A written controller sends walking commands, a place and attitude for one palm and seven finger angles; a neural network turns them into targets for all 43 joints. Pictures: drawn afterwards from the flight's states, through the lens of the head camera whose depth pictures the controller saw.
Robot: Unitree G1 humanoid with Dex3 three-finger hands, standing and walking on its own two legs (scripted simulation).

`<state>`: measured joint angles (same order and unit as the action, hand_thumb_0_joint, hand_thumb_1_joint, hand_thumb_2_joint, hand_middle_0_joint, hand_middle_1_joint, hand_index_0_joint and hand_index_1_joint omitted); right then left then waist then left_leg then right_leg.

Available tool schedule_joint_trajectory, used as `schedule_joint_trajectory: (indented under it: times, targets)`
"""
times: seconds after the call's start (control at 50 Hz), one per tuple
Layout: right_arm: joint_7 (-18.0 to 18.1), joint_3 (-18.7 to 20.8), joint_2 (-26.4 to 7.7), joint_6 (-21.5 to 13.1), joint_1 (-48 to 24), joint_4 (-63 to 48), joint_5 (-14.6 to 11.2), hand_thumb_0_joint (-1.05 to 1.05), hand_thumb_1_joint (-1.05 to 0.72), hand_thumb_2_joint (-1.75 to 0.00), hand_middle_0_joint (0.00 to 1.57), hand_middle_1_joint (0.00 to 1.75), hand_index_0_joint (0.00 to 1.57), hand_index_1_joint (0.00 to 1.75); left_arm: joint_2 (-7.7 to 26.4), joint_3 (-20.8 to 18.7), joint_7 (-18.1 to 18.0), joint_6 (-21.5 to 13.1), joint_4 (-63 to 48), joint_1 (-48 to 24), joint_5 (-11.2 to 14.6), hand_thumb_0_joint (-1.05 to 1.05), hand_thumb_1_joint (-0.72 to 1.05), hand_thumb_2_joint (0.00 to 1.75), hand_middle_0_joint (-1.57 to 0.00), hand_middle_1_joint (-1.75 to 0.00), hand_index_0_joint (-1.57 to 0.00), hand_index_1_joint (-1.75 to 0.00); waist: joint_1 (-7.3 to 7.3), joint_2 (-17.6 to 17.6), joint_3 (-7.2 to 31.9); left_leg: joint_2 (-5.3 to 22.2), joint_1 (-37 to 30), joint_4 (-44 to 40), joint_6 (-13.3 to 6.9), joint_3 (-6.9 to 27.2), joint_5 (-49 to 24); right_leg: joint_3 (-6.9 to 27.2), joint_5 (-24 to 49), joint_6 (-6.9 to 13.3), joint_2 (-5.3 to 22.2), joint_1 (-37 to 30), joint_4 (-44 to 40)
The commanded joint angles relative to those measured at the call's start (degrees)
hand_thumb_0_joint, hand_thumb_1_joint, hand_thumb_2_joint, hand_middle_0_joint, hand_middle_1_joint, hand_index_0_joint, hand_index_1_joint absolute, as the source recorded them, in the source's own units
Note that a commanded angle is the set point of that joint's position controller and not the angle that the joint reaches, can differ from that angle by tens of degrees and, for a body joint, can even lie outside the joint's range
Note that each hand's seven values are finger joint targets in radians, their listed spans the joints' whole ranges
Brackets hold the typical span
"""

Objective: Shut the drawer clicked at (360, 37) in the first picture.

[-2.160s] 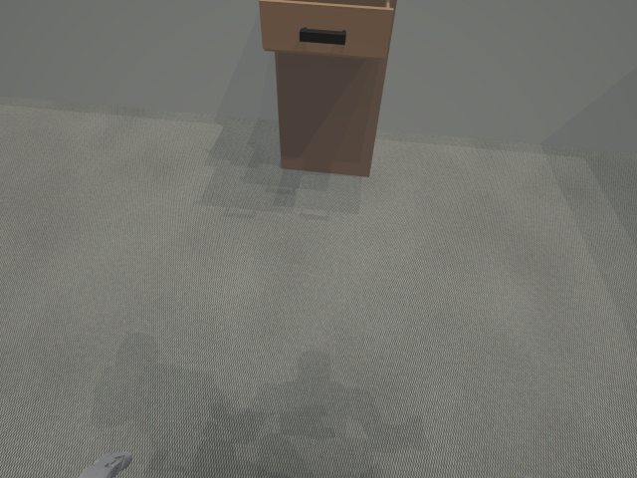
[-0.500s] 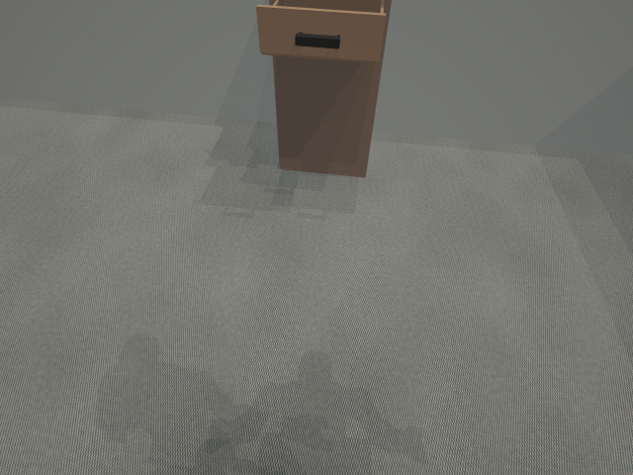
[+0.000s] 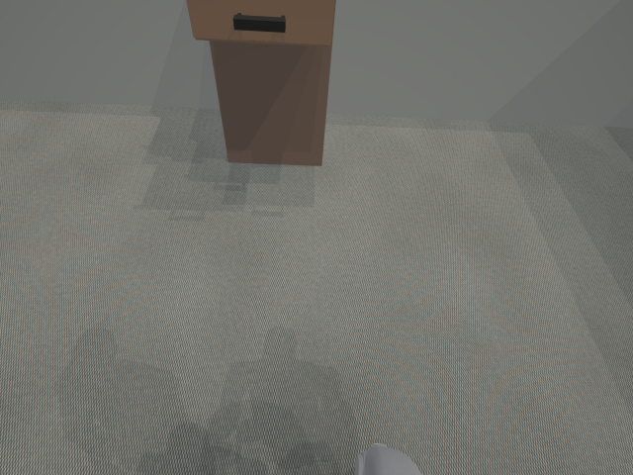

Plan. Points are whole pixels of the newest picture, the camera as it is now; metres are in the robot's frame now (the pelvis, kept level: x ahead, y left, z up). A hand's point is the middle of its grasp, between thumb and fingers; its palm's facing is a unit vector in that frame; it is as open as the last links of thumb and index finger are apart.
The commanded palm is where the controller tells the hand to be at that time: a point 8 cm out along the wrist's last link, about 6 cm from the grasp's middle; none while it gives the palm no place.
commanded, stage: walk to a spot facing it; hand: left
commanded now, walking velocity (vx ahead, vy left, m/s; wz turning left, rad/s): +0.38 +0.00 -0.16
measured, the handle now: (260, 20) +1.20 +0.19 +0.02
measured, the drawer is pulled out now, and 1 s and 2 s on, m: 0.29 0.29 0.29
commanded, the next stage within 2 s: turn to face it in 1.16 s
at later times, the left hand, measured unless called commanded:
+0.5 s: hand (229, 427) +0.21 +0.13 -0.17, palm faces +0.05 -0.99 -0.15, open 7.3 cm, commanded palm none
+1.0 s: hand (222, 282) +0.47 +0.19 -0.17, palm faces -0.03 -0.99 -0.15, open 7.4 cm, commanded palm none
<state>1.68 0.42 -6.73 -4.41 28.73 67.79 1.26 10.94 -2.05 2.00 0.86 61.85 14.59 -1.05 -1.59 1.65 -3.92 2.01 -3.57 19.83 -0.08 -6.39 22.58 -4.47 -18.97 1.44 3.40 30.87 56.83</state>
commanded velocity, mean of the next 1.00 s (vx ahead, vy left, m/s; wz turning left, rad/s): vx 0.37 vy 0.00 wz -0.12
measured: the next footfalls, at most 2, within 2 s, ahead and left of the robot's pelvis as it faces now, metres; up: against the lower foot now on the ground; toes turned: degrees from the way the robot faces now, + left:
right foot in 0.14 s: +0.22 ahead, -0.13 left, +0.00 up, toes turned -10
left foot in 0.64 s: +0.40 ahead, +0.10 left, +0.00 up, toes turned +10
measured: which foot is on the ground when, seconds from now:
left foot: down 0.00-0.16, up 0.18-0.62, down 0.64-1.00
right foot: up 0.00-0.12, down 0.14-0.66, up 0.68-1.00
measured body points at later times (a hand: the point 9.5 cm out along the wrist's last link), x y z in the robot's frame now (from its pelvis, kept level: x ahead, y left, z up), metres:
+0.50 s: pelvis +0.21 -0.04 +0.00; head +0.20 -0.02 +0.45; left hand +0.21 +0.19 -0.16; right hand +0.28 -0.28 -0.13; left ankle +0.31 +0.10 -0.69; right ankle +0.19 -0.12 -0.73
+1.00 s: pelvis +0.41 +0.01 +0.01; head +0.42 +0.03 +0.46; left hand +0.47 +0.24 -0.15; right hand +0.34 -0.21 -0.14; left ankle +0.36 +0.09 -0.73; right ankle +0.48 -0.14 -0.66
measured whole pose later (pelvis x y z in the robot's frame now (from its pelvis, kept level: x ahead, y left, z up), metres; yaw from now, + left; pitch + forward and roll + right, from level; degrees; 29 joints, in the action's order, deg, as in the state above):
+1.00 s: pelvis +0.41 +0.01 +0.01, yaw -6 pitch -1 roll +0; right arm 1.5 2.0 -7.2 -4.7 22.7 64.7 0.8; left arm 10.6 -4.2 1.3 0.5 60.8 13.2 -1.6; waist 0.6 2.6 -1.9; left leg 1.0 1.0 18.2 -2.3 -15.9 16.0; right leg -3.3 -7.8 -0.6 7.0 35.7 59.0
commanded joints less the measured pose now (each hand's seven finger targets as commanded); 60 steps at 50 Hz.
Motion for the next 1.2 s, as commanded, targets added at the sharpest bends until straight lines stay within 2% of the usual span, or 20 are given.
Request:
schedule_joint_trajectory:
  times: [0.0, 0.06, 0.1, 0.12, 0.14, 0.18, 0.22, 0.26, 0.36, 0.52, 0.56, 0.6, 0.64, 0.66, 0.72, 0.84, 1.06, 1.12, 1.16, 1.18]
  targets:
    - [0.82, 1.72, -9.75, -1.15, 2.38, -0.46, 0.01, 0.00, -0.90, -0.90, 0.20, 0.30, 0.20, 0.30, 0.40, -0.24, 0.45, -2.25, -7.82, -9.32, 0.24, 0.00, 0.90, 0.90, -0.20, -0.30, -0.20, -0.30, 0.18, -11.27, -6.79, 12.25, 5.80, -9.00, -7.19, 3.20, -35.35, -3.82, 6.43, 1.12, -0.52, -1.48, -14.47]
    - [0.83, 2.36, -11.58, -0.93, 1.79, 0.31, -0.42, 0.00, -0.90, -0.90, 0.20, 0.30, 0.20, 0.30, 1.79, -0.99, -0.17, -2.62, -5.35, -1.82, -0.08, 0.00, 0.90, 0.90, -0.20, -0.30, -0.20, -0.30, 4.06, -9.33, -1.06, 13.13, 4.24, 1.16, -6.64, 0.22, -53.34, -4.98, 8.25, 3.52, -3.60, -13.25, -18.42]
    - [0.39, 2.60, -11.59, -0.76, 0.64, -0.18, -0.74, 0.00, -0.90, -0.90, 0.20, 0.30, 0.20, 0.30, 5.60, -2.45, -0.81, -3.61, -1.23, 11.70, -0.75, 0.00, 0.90, 0.90, -0.20, -0.30, -0.20, -0.30, 10.11, -5.95, 6.31, 9.81, 10.83, 19.81, -3.55, -1.84, -47.47, -3.95, 12.14, 4.54, -4.02, -32.24, -24.84]
    - [-0.51, 2.09, -8.53, -0.64, 2.70, -0.77, -1.31, 0.00, -0.90, -0.90, 0.20, 0.30, 0.20, 0.30, 11.11, -3.84, -1.72, -4.31, 0.19, 17.72, -1.12, 0.00, 0.90, 0.90, -0.20, -0.30, -0.20, -0.30, 12.03, 4.83, 12.38, 5.82, 23.58, 37.48, -2.02, -2.86, -25.19, 10.22, 6.76, 8.56, 8.35, -44.27, -28.11]
    - [-0.30, 1.91, -5.27, -0.63, 4.60, -2.57, -1.51, 0.00, -0.90, -0.90, 0.20, 0.30, 0.20, 0.30, 15.64, -4.88, -2.24, -4.30, 0.83, 19.85, -0.40, 0.00, 0.90, 0.90, -0.20, -0.30, -0.20, -0.30, 9.85, 14.01, 17.53, -1.09, 33.51, 57.74, -0.73, 1.17, 8.25, 37.08, 4.95, 14.31, 23.17, -46.77, -36.59]
    - [-0.86, 2.63, -5.66, -0.06, -3.11, -3.86, -1.42, 0.00, -0.90, -0.90, 0.20, 0.30, 0.20, 0.30, 12.92, -4.01, -2.31, -3.83, -1.44, 9.89, 0.67, 0.00, 0.90, 0.90, -0.20, -0.30, -0.20, -0.30, 7.20, 4.85, 5.62, 4.75, 37.19, 63.00, -2.55, 6.31, 1.23, 32.00, -10.96, 12.53, 20.71, -30.66, -44.53]
    - [-1.02, 2.71, -4.14, 1.10, -3.65, -3.85, -0.30, 0.00, -0.90, -0.90, 0.20, 0.30, 0.20, 0.30, 7.49, -2.39, -2.63, -4.30, -3.28, 2.12, 0.27, 0.00, 0.90, 0.90, -0.20, -0.30, -0.20, -0.30, 2.35, -1.17, -0.43, 7.53, 34.09, 58.40, -1.88, 7.12, -4.13, 21.34, -7.72, 9.38, 17.12, -15.83, -45.38]
    - [-1.17, 2.38, -2.58, 2.68, -0.61, -2.97, 0.31, 0.00, -0.90, -0.90, 0.20, 0.30, 0.20, 0.30, 5.08, -1.49, -2.75, -4.85, -3.46, 0.68, -0.18, 0.00, 0.90, 0.90, -0.20, -0.30, -0.20, -0.30, -0.56, -0.26, -1.44, 7.76, 31.64, 54.37, -0.67, 6.14, -6.64, 12.97, -2.36, 7.49, 13.85, -9.73, -46.78]
    - [-2.22, 3.00, -2.97, 3.65, -5.45, -6.84, 0.30, 0.00, -0.90, -0.90, 0.20, 0.30, 0.20, 0.30, 4.79, -1.54, -2.70, -5.51, -2.71, 2.37, -0.35, 0.00, 0.90, 0.90, -0.20, -0.30, -0.20, -0.30, -1.24, 4.03, -2.97, 8.36, 33.29, 41.90, 1.53, 3.78, -12.08, 6.54, -1.35, 7.53, 11.19, -7.85, -50.08]
    - [-3.58, 2.80, -3.83, 1.51, -20.76, -13.19, 0.00, 0.00, -0.90, -0.90, 0.20, 0.30, 0.20, 0.30, 6.47, -1.75, -2.59, -5.79, -0.16, 10.89, -0.62, 0.00, 0.90, 0.90, -0.20, -0.30, -0.20, -0.30, 3.92, 1.64, -3.29, 5.50, 33.10, 19.52, 0.44, 0.29, -9.80, 7.44, 9.38, 8.24, 12.92, -22.80, -45.59]
    - [-3.39, 2.98, -4.75, 1.06, -19.45, -12.92, 0.02, 0.00, -0.90, -0.90, 0.20, 0.30, 0.20, 0.30, 6.85, -1.95, -2.59, -5.52, 0.12, 10.74, -0.61, 0.00, 0.90, 0.90, -0.20, -0.30, -0.20, -0.30, 2.79, 1.22, -2.71, 4.21, 27.60, 15.54, -0.24, -1.25, -8.38, 6.39, 12.51, 7.52, 12.77, -23.08, -42.09]
    - [-2.60, 3.68, -7.52, 0.36, -8.92, -9.50, 0.39, 0.00, -0.90, -0.90, 0.20, 0.30, 0.20, 0.30, 5.94, -1.90, -2.43, -5.28, -0.04, 9.75, -0.18, 0.00, 0.90, 0.90, -0.20, -0.30, -0.20, -0.30, -2.07, -4.10, 2.41, 2.37, 9.43, 8.97, -1.56, -1.78, -9.77, 0.70, 18.87, 4.82, 7.86, -17.13, -27.02]
    - [-1.43, 6.06, -18.05, 0.18, 5.76, -6.12, 0.61, 0.00, -0.90, -0.90, 0.20, 0.30, 0.20, 0.30, 1.77, -0.97, -1.60, -5.55, -3.10, 8.73, 0.27, 0.00, 0.90, 0.90, -0.20, -0.30, -0.20, -0.30, -6.18, -23.67, 10.16, 25.01, -9.24, -4.06, -10.79, 30.74, -9.76, -3.90, -13.18, -0.35, -3.69, 5.31, 6.99]
    - [-0.95, 5.42, -16.37, 0.75, 3.71, -6.03, 0.22, 0.00, -0.90, -0.90, 0.20, 0.30, 0.20, 0.30, 4.01, -1.60, -1.97, -5.36, -3.70, 5.69, -0.25, 0.00, 0.90, 0.90, -0.20, -0.30, -0.20, -0.30, -5.65, -15.54, 7.83, 25.43, -5.72, -5.50, -11.92, 30.22, -6.51, 1.87, -12.34, 0.69, -0.89, 7.71, 13.85]
    - [-0.52, 3.28, -8.85, -0.38, -7.13, -8.52, -0.14, 0.00, -0.90, -0.90, 0.20, 0.30, 0.20, 0.30, 1.92, -1.90, -1.07, -4.40, -1.60, 4.73, -0.47, 0.00, 0.90, 0.90, -0.20, -0.30, -0.20, -0.30, -0.57, -4.57, 0.97, 19.97, 7.92, -7.90, -7.23, 15.50, -12.43, 4.19, 1.00, -0.12, 4.10, 6.01, 15.73]
    - [0.09, 2.59, -6.31, -1.66, -5.68, -6.65, -0.47, 0.00, -0.90, -0.90, 0.20, 0.30, 0.20, 0.30, -1.32, -1.90, -1.04, -1.56, -1.24, 6.44, -0.94, 0.00, 0.90, 0.90, -0.20, -0.30, -0.20, -0.30, 2.51, -6.41, 0.54, 15.15, 8.34, -9.37, -5.71, 1.85, -26.86, 3.43, 9.17, -2.06, 3.82, 6.94, 10.94]
    - [-0.02, 2.76, -7.99, -0.61, 1.80, -2.60, 0.48, 0.00, -0.90, -0.90, 0.20, 0.30, 0.20, 0.30, -0.59, -1.43, -0.21, -1.59, -7.77, -11.25, -0.49, 0.00, 0.90, 0.90, -0.20, -0.30, -0.20, -0.30, -1.42, -7.70, -6.19, 17.42, 1.76, -7.56, -6.99, -4.37, -32.39, -2.49, 8.86, 0.28, 2.52, 5.72, -15.64]
    - [-0.04, 3.08, -9.46, -0.12, 0.66, -2.71, 0.44, 0.00, -0.90, -0.90, 0.20, 0.30, 0.20, 0.30, 1.12, -1.85, -0.50, -2.22, -6.85, -6.08, -0.54, 0.00, 0.90, 0.90, -0.20, -0.30, -0.20, -0.30, 1.55, -7.37, -2.43, 17.74, 1.69, 2.24, -6.14, -6.55, -48.71, -4.92, 4.78, 2.54, -1.15, -5.19, -19.36]
    - [-0.33, 3.24, -10.46, -0.03, -2.43, -3.79, -0.18, 0.00, -0.90, -0.90, 0.20, 0.30, 0.20, 0.30, 4.34, -3.13, -0.87, -3.36, -2.64, 8.21, -1.04, 0.00, 0.90, 0.90, -0.20, -0.30, -0.20, -0.30, 8.42, -4.43, 5.67, 14.16, 8.52, 21.46, -2.88, -10.11, -48.26, -5.45, 10.99, 3.86, -3.06, -25.69, -25.33]
    - [-0.98, 2.82, -7.49, -0.07, 0.36, -4.74, -0.93, 0.00, -0.90, -0.90, 0.20, 0.30, 0.20, 0.30, 10.65, -4.72, -1.55, -4.18, -1.35, 13.79, -1.17, 0.00, 0.90, 0.90, -0.20, -0.30, -0.20, -0.30, 9.82, 7.18, 13.44, 9.00, 23.38, 39.41, -0.22, -11.06, -23.86, 11.38, 14.43, 8.27, 10.15, -41.35, -28.21]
